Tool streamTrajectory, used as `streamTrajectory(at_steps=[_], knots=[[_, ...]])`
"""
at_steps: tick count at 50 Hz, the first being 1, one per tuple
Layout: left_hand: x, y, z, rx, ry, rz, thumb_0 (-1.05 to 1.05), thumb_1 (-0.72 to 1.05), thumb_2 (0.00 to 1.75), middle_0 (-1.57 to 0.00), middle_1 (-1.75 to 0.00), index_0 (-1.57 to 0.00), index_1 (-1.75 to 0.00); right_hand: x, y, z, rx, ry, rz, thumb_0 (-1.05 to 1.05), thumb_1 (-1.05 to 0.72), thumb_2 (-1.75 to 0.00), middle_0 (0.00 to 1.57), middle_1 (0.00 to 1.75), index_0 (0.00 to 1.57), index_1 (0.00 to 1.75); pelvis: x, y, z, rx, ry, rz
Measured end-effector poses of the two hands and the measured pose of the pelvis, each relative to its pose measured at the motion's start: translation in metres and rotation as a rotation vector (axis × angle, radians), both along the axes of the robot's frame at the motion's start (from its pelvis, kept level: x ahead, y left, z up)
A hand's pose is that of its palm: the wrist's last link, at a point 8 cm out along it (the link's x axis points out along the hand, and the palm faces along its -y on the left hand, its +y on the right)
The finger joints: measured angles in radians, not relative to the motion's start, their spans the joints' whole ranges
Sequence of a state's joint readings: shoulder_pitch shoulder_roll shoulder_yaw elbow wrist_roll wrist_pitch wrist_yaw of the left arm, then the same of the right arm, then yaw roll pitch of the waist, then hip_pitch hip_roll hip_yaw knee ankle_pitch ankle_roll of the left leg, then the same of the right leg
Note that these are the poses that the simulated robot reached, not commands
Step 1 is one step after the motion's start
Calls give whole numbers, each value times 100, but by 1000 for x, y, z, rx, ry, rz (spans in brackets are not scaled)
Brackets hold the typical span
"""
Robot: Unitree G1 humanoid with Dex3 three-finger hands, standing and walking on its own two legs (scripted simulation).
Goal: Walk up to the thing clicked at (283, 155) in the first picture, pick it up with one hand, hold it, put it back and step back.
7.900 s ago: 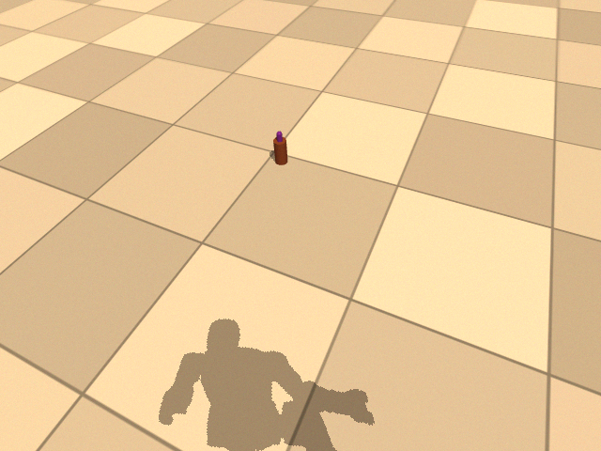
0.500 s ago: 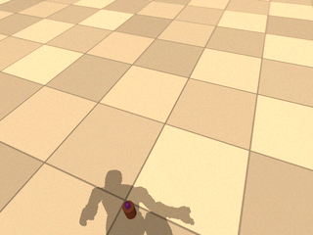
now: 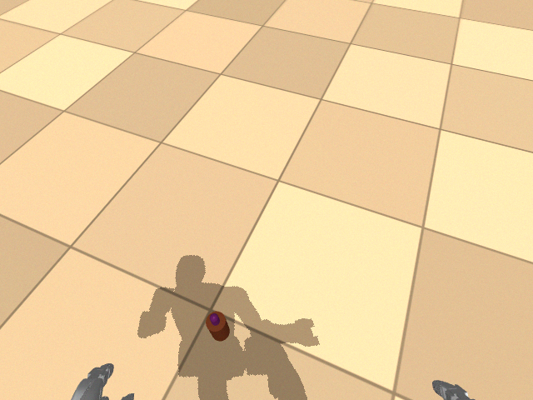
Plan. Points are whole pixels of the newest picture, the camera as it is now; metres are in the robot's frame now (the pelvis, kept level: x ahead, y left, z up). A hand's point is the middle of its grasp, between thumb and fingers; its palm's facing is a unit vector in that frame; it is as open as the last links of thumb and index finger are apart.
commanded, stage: go down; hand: left
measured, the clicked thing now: (217, 324) +0.41 +0.19 -0.68
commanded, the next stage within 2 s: none
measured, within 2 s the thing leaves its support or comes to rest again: neither
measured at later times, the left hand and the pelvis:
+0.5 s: hand (120, 399) +0.15 +0.27 -0.18, palm faces +0.06 -0.95 -0.32, open 17.0 cm; pelvis +0.00 +0.01 -0.06, yaw -1 degrees
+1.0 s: hand (116, 399) +0.16 +0.29 -0.21, palm faces +0.09 -0.95 -0.29, open 17.2 cm; pelvis +0.00 +0.01 -0.10, yaw +0 degrees
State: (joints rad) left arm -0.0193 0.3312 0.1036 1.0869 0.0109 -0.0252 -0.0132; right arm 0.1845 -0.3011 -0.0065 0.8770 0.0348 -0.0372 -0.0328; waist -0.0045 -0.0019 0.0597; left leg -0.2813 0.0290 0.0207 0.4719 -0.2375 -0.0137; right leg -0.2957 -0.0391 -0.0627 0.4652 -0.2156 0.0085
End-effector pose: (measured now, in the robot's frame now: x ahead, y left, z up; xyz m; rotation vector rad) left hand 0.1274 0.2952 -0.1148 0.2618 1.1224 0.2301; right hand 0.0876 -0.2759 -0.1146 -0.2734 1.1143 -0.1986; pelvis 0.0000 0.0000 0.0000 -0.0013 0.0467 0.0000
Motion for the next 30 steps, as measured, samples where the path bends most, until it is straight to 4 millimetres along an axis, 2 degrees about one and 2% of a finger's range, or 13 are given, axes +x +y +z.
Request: streamTrajectory(at_steps=[5, 8, 12, 21, 30], knots=[[28, 6, -5, 6, -52, -17, 1, 44, 45, -8, -11, -8, -11, -6, 14, -7, 30, -33, -23, 1, -96, -91, 21, 30, 20, 30, -3, 0, -11, -1, 56, -12], [31, 9, -8, 7, -43, -20, 1, 27, 33, -7, -10, -7, -9, -8, 19, -11, 43, -50, -40, 1, -95, -91, 21, 30, 20, 30, -2, 2, -16, -4, 78, -14], [24, 16, -16, 8, -24, -14, 0, 5, 21, -7, -8, -7, -8, -4, 21, -16, 41, -87, -42, 1, -93, -90, 21, 30, 20, 30, -1, 5, -26, -7, 109, -16], [14, 23, -31, 5, -59, -11, 0, -34, 8, -8, -8, -8, -8, 29, 24, -26, -4, -207, 4, 1, -89, -89, 21, 30, 20, 30, -1, 11, -51, -19, 168, -10], [13, 27, -37, 6, -66, -6, 0, -51, 3, -9, -8, -9, -8, 65, 35, -28, -24, -321, 47, 1, -88, -88, 21, 30, 20, 30, 4, 13, -67, -33, 205, -2]])
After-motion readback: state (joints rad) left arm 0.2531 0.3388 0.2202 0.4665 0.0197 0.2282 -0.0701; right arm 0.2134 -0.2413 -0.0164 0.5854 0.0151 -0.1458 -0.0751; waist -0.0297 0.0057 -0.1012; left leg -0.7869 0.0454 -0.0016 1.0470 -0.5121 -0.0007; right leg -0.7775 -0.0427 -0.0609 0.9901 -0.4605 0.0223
